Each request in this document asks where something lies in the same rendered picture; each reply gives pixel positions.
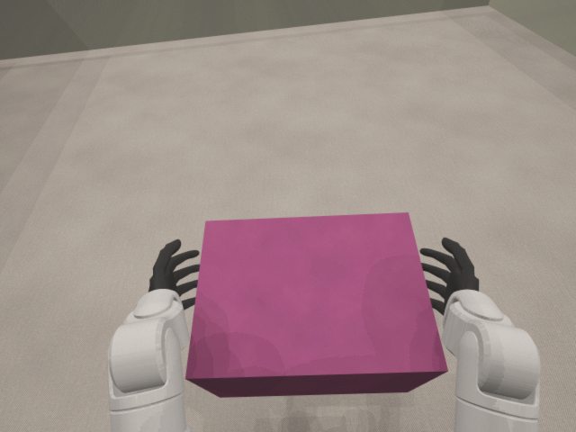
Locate right robot hand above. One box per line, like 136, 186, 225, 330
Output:
419, 238, 479, 316

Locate carton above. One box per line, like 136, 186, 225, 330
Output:
185, 212, 448, 398

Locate robot left forearm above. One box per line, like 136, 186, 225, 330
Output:
107, 289, 192, 432

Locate robot right forearm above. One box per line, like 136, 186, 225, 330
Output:
441, 290, 541, 432

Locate left robot hand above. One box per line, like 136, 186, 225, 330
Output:
148, 239, 200, 310

